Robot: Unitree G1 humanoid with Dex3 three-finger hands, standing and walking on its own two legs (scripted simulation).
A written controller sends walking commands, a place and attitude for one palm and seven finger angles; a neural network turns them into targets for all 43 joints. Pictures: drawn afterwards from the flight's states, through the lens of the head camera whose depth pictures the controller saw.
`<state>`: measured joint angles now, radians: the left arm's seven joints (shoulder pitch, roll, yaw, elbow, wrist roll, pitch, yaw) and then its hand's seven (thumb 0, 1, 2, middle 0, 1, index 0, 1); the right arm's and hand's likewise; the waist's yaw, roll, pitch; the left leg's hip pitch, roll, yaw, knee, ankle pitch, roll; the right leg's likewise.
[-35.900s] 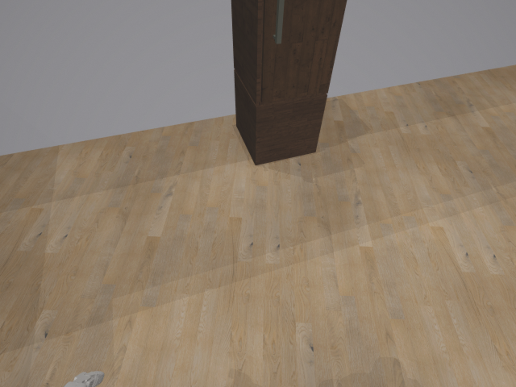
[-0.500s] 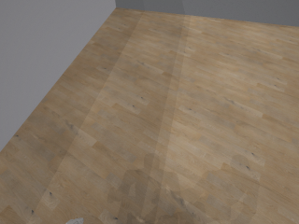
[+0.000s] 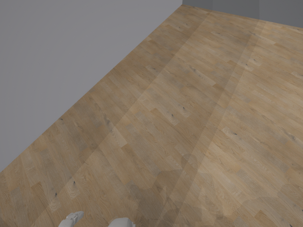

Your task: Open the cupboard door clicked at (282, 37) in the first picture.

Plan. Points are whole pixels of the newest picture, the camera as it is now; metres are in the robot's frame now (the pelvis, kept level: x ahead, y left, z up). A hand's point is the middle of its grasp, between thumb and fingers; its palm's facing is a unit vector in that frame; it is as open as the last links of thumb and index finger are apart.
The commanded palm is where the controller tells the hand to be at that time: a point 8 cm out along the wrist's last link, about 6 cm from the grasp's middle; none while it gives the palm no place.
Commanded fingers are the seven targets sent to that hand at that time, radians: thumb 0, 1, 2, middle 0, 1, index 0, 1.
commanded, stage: turn to face it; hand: left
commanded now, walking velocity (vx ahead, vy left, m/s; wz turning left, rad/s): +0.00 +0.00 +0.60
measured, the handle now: out of the picture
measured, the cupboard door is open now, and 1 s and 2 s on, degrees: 50 50 50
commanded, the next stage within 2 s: none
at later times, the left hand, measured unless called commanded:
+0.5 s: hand out of the picture +0.06 +0.18 -0.15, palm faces +0.31 -0.90 -0.29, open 7.4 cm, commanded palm none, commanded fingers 0.00 0.90 0.90 -0.20 -0.30 -0.20 -0.30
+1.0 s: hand out of the picture +0.04 +0.13 -0.16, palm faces +0.57 -0.78 -0.28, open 7.4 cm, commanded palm none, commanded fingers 0.00 0.90 0.90 -0.20 -0.30 -0.20 -0.30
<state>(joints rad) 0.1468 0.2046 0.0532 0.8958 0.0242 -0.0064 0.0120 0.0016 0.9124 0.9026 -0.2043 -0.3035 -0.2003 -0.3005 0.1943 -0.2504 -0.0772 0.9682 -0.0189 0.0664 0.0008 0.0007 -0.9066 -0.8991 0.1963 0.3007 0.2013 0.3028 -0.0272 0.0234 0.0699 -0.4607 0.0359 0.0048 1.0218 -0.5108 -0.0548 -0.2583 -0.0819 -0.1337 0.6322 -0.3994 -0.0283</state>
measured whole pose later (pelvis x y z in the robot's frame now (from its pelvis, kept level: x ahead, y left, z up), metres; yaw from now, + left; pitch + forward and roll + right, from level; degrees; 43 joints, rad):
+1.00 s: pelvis +0.08 -0.10 -0.01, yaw +36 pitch +2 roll +1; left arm 0.16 0.25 0.06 0.84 0.02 0.03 0.00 0.01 0.91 0.90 -0.21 -0.30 -0.20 -0.30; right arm 0.20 -0.24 -0.06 0.90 -0.02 0.06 0.00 0.00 -0.90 -0.90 0.20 0.30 0.20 0.30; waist -0.02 -0.01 0.09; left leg -0.37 0.00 -0.08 0.65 -0.33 -0.04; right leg -0.34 -0.05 -0.05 0.63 -0.32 0.02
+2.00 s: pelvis +0.11 -0.11 +0.00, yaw +74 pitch +1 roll +0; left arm 0.16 0.25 0.06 0.89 0.01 0.06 0.00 0.01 0.91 0.90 -0.20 -0.30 -0.20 -0.30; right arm 0.16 -0.23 -0.05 0.89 -0.03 0.03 0.00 0.00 -0.91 -0.90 0.20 0.30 0.20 0.30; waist -0.02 -0.02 0.11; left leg -0.33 0.00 -0.06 0.59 -0.28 -0.02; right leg -0.42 -0.07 -0.04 0.92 -0.51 0.07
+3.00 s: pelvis +0.14 -0.09 -0.01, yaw +105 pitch +1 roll +1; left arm 0.24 0.22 0.04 0.94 0.02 0.05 0.01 0.00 0.91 0.90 -0.21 -0.30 -0.20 -0.30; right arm 0.13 -0.22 -0.05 0.93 -0.02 0.03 0.01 0.00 -0.91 -0.90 0.19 0.30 0.20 0.30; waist 0.01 -0.06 0.10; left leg -0.32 -0.01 0.04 0.62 -0.30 0.02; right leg -0.31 -0.12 -0.07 0.78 -0.51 0.07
